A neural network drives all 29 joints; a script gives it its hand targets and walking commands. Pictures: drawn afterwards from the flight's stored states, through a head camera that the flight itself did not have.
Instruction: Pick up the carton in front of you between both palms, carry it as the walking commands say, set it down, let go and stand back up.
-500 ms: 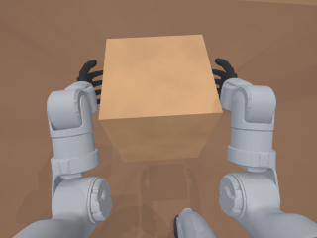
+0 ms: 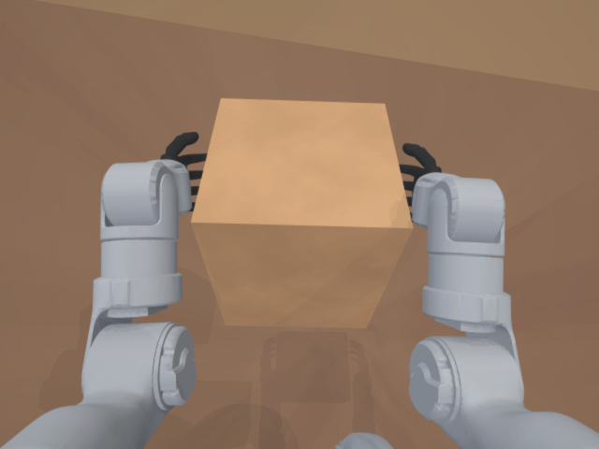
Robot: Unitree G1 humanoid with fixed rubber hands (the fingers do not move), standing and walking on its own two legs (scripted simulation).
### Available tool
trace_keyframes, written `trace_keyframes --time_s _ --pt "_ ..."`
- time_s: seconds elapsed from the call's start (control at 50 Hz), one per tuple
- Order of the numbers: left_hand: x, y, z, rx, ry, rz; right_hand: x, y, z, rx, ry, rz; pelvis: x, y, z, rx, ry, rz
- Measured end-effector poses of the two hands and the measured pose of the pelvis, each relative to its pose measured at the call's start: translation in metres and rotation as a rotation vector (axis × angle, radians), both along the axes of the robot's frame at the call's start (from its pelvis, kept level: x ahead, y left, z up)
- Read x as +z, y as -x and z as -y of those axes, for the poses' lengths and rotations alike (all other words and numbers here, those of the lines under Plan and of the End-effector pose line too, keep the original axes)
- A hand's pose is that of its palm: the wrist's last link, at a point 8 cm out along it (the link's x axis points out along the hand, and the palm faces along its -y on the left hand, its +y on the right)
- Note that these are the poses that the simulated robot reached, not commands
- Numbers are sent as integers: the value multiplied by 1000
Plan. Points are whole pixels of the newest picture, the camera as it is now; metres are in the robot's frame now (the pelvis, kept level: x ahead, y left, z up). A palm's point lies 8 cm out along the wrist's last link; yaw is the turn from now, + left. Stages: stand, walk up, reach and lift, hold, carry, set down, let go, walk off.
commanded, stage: carry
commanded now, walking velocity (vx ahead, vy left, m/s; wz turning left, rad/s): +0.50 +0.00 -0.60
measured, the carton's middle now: (299, 222) +0.38 +0.01 +0.07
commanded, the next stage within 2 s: none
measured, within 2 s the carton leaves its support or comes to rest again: neither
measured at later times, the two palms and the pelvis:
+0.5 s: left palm (275, 32) +0.73 +0.05 +0.17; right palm (449, 50) +0.68 -0.24 +0.17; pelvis +0.33 -0.04 +0.04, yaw -16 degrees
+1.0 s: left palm out of the picture +1.03 -0.21 +0.26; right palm out of the picture +0.83 -0.44 +0.26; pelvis +0.63 -0.09 +0.09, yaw -35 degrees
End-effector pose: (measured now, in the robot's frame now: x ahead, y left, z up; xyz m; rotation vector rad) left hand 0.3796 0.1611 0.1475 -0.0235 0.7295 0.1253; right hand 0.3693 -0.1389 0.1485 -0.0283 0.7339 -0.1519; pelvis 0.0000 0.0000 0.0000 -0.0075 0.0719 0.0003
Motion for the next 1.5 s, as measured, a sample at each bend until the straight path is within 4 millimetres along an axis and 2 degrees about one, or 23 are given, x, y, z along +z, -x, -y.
trace_keyframes --time_s 0.12,0.24,0.32,0.42,0.48,0.54,0.64,0.72,0.82,0.88,1.0,1.06,1.12,1.16,1.22,1.26,1.32,1.4,1.5 --pt "16 -93 48 -119 16 48 16 -52 43 -147 -2 49 11 -70 -6 -58 25 -4" --pt "27 -190 83 -162 32 95 26 -134 75 -212 -17 102 3 -160 4 -119 32 -10" --pt "20 -248 91 -143 -8 76 17 -203 86 -179 -38 79 -3 -226 22 -169 45 20" --pt "8 -301 92 -135 -24 -16 12 -267 89 -159 -42 -13 20 -282 37 -235 34 20" --pt "16 -338 102 -146 -19 -15 20 -301 98 -181 -53 -11 33 -315 42 -262 15 12" --pt "32 -381 119 -176 -16 21 32 -332 113 -221 -64 27 41 -351 43 -291 -1 -1" --pt "63 -461 162 -266 -3 94 54 -379 147 -314 -60 104 46 -423 40 -351 -21 -25" --pt "74 -525 202 -373 9 116 64 -411 175 -400 -21 122 40 -487 38 -411 -46 -16" --pt "77 -574 263 -512 8 25 66 -420 213 -528 -2 28 63 -543 45 -486 -34 -2" --pt "88 -599 300 -579 15 21 79 -428 239 -596 1 26 76 -572 55 -531 -18 -3" --pt "116 -651 372 -658 40 73 112 -464 298 -682 16 82 85 -632 94 -612 -6 -10" --pt "121 -678 407 -677 32 75 115 -488 331 -698 10 84 82 -664 125 -646 9 -10" --pt "115 -704 440 -675 9 74 108 -517 366 -686 3 77 70 -693 163 -668 33 8" --pt "105 -718 456 -670 -23 57 98 -536 386 -673 -16 55 69 -708 182 -681 40 14" --pt "90 -735 473 -669 -66 1 87 -560 409 -666 -52 -2 80 -729 204 -690 27 17" --pt "86 -749 484 -664 -74 -16 84 -577 423 -660 -64 -19 87 -743 217 -689 15 15" --pt "92 -775 505 -644 -63 1 89 -605 444 -654 -62 1 94 -767 237 -680 2 10" --pt "110 -818 535 -622 -32 59 104 -649 475 -649 -52 66 99 -807 266 -662 -6 2" --pt "128 -883 568 -590 -24 103 119 -721 514 -619 -48 111 100 -873 307 -629 -24 -4"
